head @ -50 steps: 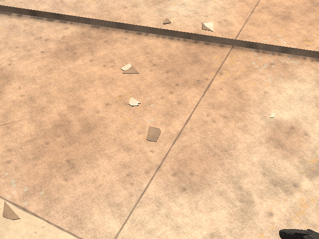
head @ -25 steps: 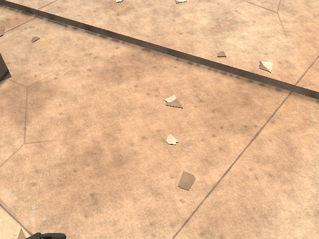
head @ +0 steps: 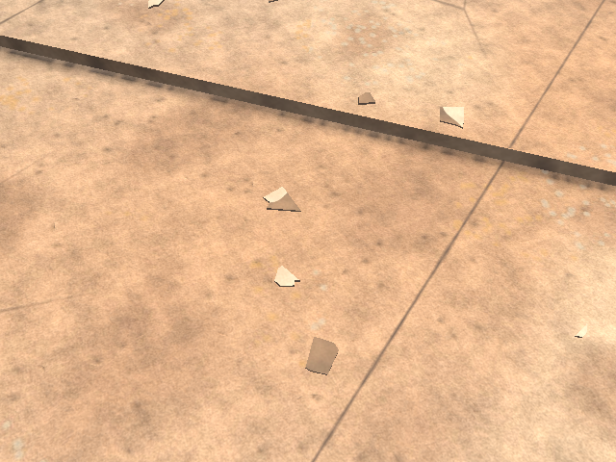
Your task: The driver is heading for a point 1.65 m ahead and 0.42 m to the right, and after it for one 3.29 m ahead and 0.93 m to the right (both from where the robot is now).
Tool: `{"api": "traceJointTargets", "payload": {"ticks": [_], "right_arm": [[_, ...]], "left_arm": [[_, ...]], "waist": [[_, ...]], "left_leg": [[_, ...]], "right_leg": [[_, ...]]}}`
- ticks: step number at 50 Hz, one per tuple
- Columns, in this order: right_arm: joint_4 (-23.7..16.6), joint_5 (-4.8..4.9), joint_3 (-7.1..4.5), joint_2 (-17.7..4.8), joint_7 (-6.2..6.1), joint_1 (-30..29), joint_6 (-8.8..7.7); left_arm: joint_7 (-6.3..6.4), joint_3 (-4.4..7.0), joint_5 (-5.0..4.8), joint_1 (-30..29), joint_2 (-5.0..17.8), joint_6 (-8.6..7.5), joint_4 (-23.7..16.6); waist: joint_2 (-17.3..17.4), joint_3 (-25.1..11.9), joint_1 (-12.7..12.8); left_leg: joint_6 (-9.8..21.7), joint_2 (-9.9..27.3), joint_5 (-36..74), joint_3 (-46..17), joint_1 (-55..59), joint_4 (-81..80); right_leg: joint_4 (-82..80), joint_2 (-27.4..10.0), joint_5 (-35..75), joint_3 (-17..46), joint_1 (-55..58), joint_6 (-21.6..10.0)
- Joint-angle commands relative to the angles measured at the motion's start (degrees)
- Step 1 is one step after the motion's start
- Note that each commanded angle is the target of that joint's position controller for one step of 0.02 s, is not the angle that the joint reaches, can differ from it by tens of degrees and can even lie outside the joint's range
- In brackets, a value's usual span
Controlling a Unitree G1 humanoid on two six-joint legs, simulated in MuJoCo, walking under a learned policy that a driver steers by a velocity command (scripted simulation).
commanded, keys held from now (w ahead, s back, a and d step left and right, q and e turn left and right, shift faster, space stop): e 0.20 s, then w+e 0.44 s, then w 0.36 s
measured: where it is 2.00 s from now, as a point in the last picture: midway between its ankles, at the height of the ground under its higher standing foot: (483, 327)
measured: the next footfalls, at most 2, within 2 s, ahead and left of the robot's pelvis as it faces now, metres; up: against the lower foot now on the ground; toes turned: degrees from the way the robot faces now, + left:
right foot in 0.16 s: +0.05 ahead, -0.14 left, +0.00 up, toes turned -7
left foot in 0.60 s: +0.22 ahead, +0.06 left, +0.00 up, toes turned -26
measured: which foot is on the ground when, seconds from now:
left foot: down 0.00-0.16, up 0.18-0.58, down 0.60-1.00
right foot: up 0.00-0.14, down 0.16-0.60, up 0.62-1.00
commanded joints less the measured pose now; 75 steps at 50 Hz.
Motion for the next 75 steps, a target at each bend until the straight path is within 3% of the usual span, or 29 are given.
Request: {"api": "traceJointTargets", "payload": {"ticks": [1,6,8,9,10,11,12,14,17,25,29,30,31,32,33,36,44,47,50,52,53,54,55,56,57,59,63,70,75], "right_arm": [[-3.37,0.38,-2.62,-10.02,-0.35,-1.97,-0.17],[-2.8,1.76,-3.38,-12.67,0.27,-2.18,0.22],[-1.13,1.86,-2.79,-10.46,0.95,0.94,-0.93],[-3.2,-1.41,-1.55,-6.87,1.37,1.24,-1.48],[-5.49,-1.3,-1.31,-6.63,1.1,-3.99,-1.68],[-5.35,0.05,-2.12,-9.36,1.13,-5.05,-1.48],[-5.34,0.95,-2.33,-9.6,1.33,-5.01,-1.56],[-4.94,0.54,-2.9,-10.57,1.09,-6.16,-1.7],[-4.78,0.45,-2.52,-8.75,1.88,-5.75,-3.38],[-5.81,1.62,-1.57,-7.55,3.58,-8.8,-6.37],[-3.85,2.05,-2.37,-8.48,3.35,-1.39,-7.57],[-2.66,1.55,-3.06,-10.55,2.82,4.77,-7.75],[-1.87,-0.05,-3.64,-14.55,2.36,9.96,-7.51],[-0.99,-0.9,-4.23,-16.82,3.2,10.49,-7.29],[-1.93,0.05,-3.08,-12.61,3.3,7.16,-7.33],[-1.69,0.14,-1.34,-7.78,3.03,4.69,-6.95],[1.51,1.18,-1.21,-9.76,2.65,8.7,-6.46],[3.16,1.83,-1.33,-11.14,2.81,11.58,-5.78],[4.31,2.35,-1.6,-12.25,2.78,12.17,-4.84],[4.5,2.35,-1.54,-12.65,2.48,11.45,-4.22],[3.89,1.6,-0.77,-11.1,2.26,11.54,-4.35],[1.24,0.39,1.37,-4.64,2.51,16.02,-5.17],[2.07,0.88,1.61,-5.05,2.72,16.14,-6.51],[0.73,2.7,0.06,-9.91,3.14,11.57,-7.11],[-0.31,3.05,0.18,-9.94,3.23,7.36,-7.4],[-0.1,1.36,-0.06,-8.76,2.96,6.11,-6.8],[0.3,0.85,0.48,-5.8,2.97,6.61,-4.73],[-4.1,0.95,1.7,-3.74,4.35,-9.01,-6.07],[-6.92,1.18,1.5,-5.19,5.94,-14.43,-6.56]], "left_arm": [[-0.94,-0.45,-0.34,-4.09,1.07,-0.21,-6.01],[-2.47,0.32,-0.18,-2.26,3.44,0.37,-7.56],[-1.46,1.81,0.33,3.05,6.37,0.58,-6.58],[-0.25,3.61,0.67,5.86,14.4,0.57,-7.66],[-0.98,2.87,2.39,6.94,14.06,-0.49,-8.21],[-1.45,2.27,2.07,6.8,11.51,-1.65,-7.93],[-1.24,1.9,0.89,5.75,9.62,-2.44,-7.07],[-0.45,0.95,-0.27,2.16,7.1,-2.59,-7.42],[0.78,0.61,0.86,1.65,6.75,-2.88,-8.46],[0.66,1.44,-0.08,5.28,8.81,-3.09,-8.09],[0.48,0.28,0.07,4.16,5.46,-2.73,-8.48],[0.52,-0.74,0.33,3.65,2.17,-2.95,-8.88],[0.53,-1.98,0.12,4.34,-2.29,-3.27,-10.39],[0.63,-1.24,-0.91,4.8,1.61,-3.95,-12.77],[0.65,-0.29,-0.87,5.26,5.06,-4.08,-11.25],[-0.06,-0.13,0.15,4.41,3.77,-4.54,-9.35],[-1.65,-2.53,0.71,-6.24,-1.79,-5.94,-12.63],[-2.59,-2.62,0.07,-9.87,-1.5,-6.27,-13.72],[-3.11,-1.82,-0.18,-9.46,0.75,-6.46,-14.22],[-2.59,0.17,0.3,1.35,4.1,-6.3,-11.19],[-1.89,1.43,0.42,10.65,6.72,-5.9,-8.81],[-1.25,2.57,1.85,17.48,12.99,-5.47,-7.84],[-1.4,1.69,1.16,18.46,10.46,-5.42,-7.38],[-1.63,0.42,0.98,14.46,7.14,-5.67,-7.21],[-1.67,-0.13,0.79,10.96,5.45,-5.79,-7.35],[-2.06,-1.0,1.65,5.39,2.61,-6.37,-7.39],[-2.01,-0.62,1.24,4.07,2.99,-7.95,-5.56],[-0.61,-0.05,0.64,10.36,5.84,-7.29,-1.32],[-0.17,0.32,0.1,14.38,6.76,-5.75,1.98]], "waist": [[10.68,-4.39,-1.58],[11.49,-5.7,-0.6],[5.27,-7.93,1.75],[-11.92,-10.94,1.03],[-13.48,-14.61,4.05],[-5.77,-13.52,4.75],[-4.55,-10.36,3.28],[-4.52,-4.88,2.17],[-6.62,-3.77,1.36],[-6.94,-2.88,2.91],[-5.46,-3.26,-2.17],[-2.18,-5.37,-4.89],[9.76,-8.41,-5.17],[16.66,-5.53,-3.36],[12.87,-0.9,-2.77],[8.98,1.45,-1.71],[7.18,1.41,-4.22],[7.34,2.19,-5.12],[8.22,1.84,-2.8],[7.4,-5.49,4.0],[6.05,-11.96,8.33],[-8.08,-21.86,7.43],[-13.4,-27.56,7.21],[-9.29,-17.73,6.76],[-6.29,-10.93,5.5],[-3.56,-5.01,1.5],[-2.85,-2.61,-1.41],[-0.68,1.62,3.67],[-0.8,2.18,4.25]], "left_leg": [[11.38,13.31,36.67,-6.22,9.15,-4.15],[9.62,14.86,33.37,-3.28,6.38,0.12],[3.68,10.79,24.37,2.32,-1.07,11.73],[-2.63,4.47,-4.42,6.59,-17.33,29.72],[-4.24,-2.49,-25.33,-1.28,-24.94,40.73],[-3.72,-0.29,-22.91,-4.9,-26.62,45.17],[-2.46,1.18,-17.3,-5.16,-28.23,43.17],[-1.75,2.89,-8.08,-5.09,-28.56,35.1],[-2.48,0.9,-0.64,-3.97,-24.66,27.43],[-2.81,-2.51,3.07,-3.88,-13.15,6.97],[-0.34,-1.86,6.32,-3.53,2.48,-1.54],[1.73,4.19,2.25,-9.18,11.6,-3.66],[6.71,15.66,-14.41,-26.52,19.86,-10.56],[12.09,22.58,-28.88,-43.11,16.76,-15.45],[12.3,21.05,-29.77,-39.49,13.56,-15.83],[9.45,13.79,-12.09,-23.22,9.26,-16.27],[10.56,10.31,12.89,-6.36,6.07,-18.84],[10.18,11.8,14.84,-5.07,6.35,-18.38],[8.98,14.25,24.1,-4.93,10.67,-15.34],[6.8,11.65,44.05,-0.77,10.11,-1.49],[4.81,9.27,39.58,1.1,2.01,11.15],[0.86,1.57,12.96,3.16,-19.74,34.86],[0.44,-2.77,-15.39,-5.29,-27.0,45.35],[1.1,0.86,-12.95,-6.5,-32.98,49.25],[1.74,3.48,-7.97,-4.55,-33.47,47.54],[1.43,6.89,-0.51,-4.21,-28.42,41.19],[-0.61,7.61,5.43,-3.63,-25.61,35.53],[-0.8,4.41,25.32,-0.86,-24.7,10.19],[2.07,2.83,19.74,-1.62,-27.21,3.26]], "right_leg": [[-4.35,-2.79,2.5,-2.38,-4.2,1.46],[-21.43,-1.18,9.08,-7.34,8.13,-1.85],[-32.79,-0.95,24.99,-3.5,22.14,-5.85],[-31.81,-16.31,52.75,17.62,35.01,-12.91],[-33.64,-25.54,58.27,30.6,32.54,-25.32],[-35.83,-22.85,43.4,26.89,31.54,-25.32],[-37.63,-18.85,24.4,23.47,29.37,-21.88],[-42.44,-14.61,-1.34,22.33,23.88,-17.61],[-45.4,-11.95,-1.37,20.85,20.66,-17.25],[-42.2,-10.67,-1.52,23.28,14.33,-16.68],[-35.33,-6.81,-5.96,24.54,7.12,-13.07],[-25.99,-3.74,-8.54,20.9,0.59,-10.35],[-7.4,3.2,-9.6,9.84,-9.49,-6.68],[3.21,1.09,-9.35,7.65,-18.4,-6.17],[8.14,-2.0,-4.74,8.08,-20.66,-5.82],[8.36,-4.27,6.56,6.59,-18.81,-4.99],[-13.01,-5.97,23.12,-1.24,-11.28,-2.3],[-19.87,-4.79,23.9,-3.02,-6.07,-3.3],[-24.35,-3.5,20.48,-3.34,-1.79,-6.29],[-27.61,-0.26,20.94,-5.91,14.78,-9.46],[-25.92,-3.38,21.23,-2.79,30.09,-11.32],[-26.9,-19.6,13.02,22.41,52.5,-18.9],[-37.11,-24.69,6.41,41.39,53.2,-22.49],[-38.43,-22.76,3.64,34.37,46.47,-20.03],[-39.26,-20.24,7.32,25.95,38.21,-18.54],[-42.76,-15.49,17.07,16.41,25.39,-17.08],[-48.03,-13.95,25.88,9.3,18.22,-18.53],[-49.8,-11.75,26.62,1.91,20.07,-15.82],[-44.76,-16.14,31.43,3.15,31.71,-14.66]]}}
Velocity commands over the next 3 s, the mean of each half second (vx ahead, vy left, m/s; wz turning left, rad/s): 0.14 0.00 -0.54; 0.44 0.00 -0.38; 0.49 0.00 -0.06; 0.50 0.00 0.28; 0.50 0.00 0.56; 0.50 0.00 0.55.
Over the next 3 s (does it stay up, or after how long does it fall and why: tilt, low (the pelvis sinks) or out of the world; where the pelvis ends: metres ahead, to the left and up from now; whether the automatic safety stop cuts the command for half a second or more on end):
stays up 1.26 -0.43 0.01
